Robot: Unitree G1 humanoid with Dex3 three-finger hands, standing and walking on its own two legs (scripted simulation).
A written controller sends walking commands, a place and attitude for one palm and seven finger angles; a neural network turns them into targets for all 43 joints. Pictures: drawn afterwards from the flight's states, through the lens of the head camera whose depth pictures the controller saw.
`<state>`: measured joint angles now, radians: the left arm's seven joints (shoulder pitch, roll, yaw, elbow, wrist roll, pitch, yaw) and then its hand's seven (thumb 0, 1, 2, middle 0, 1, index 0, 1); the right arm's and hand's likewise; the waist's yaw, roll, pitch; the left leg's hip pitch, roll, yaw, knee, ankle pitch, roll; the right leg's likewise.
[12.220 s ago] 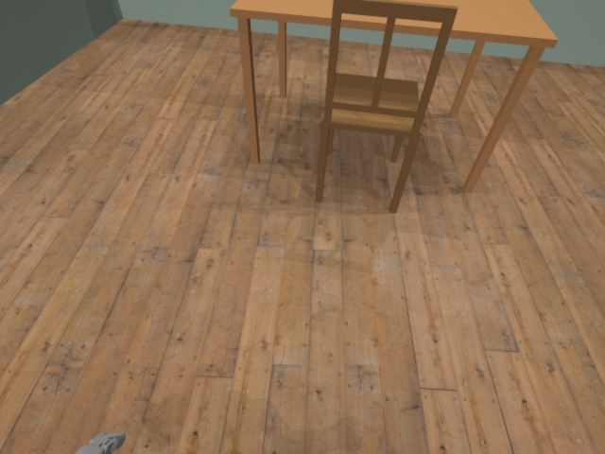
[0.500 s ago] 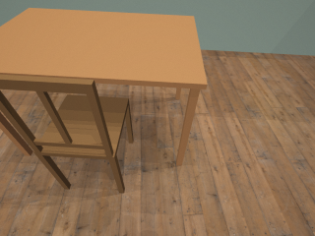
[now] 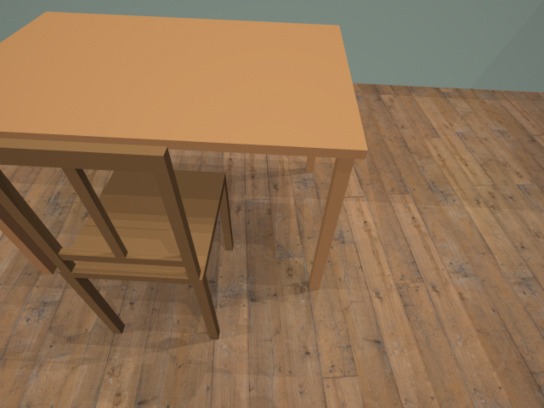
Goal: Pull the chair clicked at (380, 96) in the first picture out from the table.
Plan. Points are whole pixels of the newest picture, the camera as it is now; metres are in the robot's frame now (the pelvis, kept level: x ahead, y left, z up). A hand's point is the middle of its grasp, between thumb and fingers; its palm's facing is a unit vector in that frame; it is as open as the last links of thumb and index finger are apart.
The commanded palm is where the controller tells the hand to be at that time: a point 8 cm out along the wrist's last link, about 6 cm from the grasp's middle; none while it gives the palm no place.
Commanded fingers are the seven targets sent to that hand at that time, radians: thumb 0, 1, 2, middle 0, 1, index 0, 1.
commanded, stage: come to a stop and stand still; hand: left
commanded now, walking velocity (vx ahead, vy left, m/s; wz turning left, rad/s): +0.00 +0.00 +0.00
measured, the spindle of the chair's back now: (99, 216) +0.49 +0.41 -0.09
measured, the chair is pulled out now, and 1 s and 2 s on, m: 0.00 0.00 0.00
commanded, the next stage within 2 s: look again from close up in 0.22 s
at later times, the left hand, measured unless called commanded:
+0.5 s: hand out of the picture +0.00 +0.19 -0.18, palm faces +0.02 -0.98 -0.21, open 7.3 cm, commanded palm none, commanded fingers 0.00 0.90 0.90 -0.20 -0.30 -0.20 -0.30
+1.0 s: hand out of the picture -0.01 +0.15 -0.18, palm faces +0.03 -0.98 -0.19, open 7.3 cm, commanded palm none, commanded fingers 0.00 0.90 0.90 -0.20 -0.30 -0.20 -0.30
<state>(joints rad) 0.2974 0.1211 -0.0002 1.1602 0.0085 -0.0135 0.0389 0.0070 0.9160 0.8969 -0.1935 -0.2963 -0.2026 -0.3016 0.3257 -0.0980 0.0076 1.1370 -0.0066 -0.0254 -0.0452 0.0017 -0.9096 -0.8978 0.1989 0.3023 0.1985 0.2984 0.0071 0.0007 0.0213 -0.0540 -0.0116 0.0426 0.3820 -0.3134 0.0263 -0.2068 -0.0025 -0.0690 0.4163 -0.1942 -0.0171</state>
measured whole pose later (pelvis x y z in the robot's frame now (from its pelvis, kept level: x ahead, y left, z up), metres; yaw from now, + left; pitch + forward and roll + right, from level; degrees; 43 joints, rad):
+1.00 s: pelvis +0.00 -0.01 -0.01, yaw +0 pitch -1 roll +0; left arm 0.28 0.13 -0.01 1.14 0.01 -0.02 0.03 0.01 0.92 0.90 -0.19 -0.30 -0.20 -0.30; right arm 0.34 -0.14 0.02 1.13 -0.01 -0.02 -0.04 0.00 -0.91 -0.90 0.20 0.30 0.20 0.30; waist 0.00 0.02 0.05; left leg -0.08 -0.01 0.04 0.44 -0.34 0.02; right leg -0.25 -0.01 -0.07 0.51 -0.24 -0.03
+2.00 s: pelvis +0.06 -0.01 -0.01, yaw +3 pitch +0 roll +1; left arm 0.15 0.16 0.03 1.02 0.01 -0.03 0.03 0.01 0.92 0.90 -0.19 -0.30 -0.20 -0.30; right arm 0.39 -0.09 0.01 1.11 -0.01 -0.02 -0.04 0.00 -0.91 -0.90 0.20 0.30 0.20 0.30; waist -0.02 0.02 0.09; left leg -0.13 -0.03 0.06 0.57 -0.39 0.02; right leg -0.33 -0.03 -0.07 0.60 -0.25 -0.04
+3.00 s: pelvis +0.08 +0.03 -0.01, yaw +2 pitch -2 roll +0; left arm 0.21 0.24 0.01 0.98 0.01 -0.02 0.03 0.00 0.91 0.90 -0.19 -0.30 -0.20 -0.30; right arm 0.24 -0.22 -0.01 1.00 -0.02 -0.01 -0.02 0.01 -0.91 -0.90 0.20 0.30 0.20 0.30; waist -0.01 0.00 -0.01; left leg -0.17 0.02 0.07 0.54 -0.34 0.02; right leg -0.23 -0.03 -0.06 0.53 -0.27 0.00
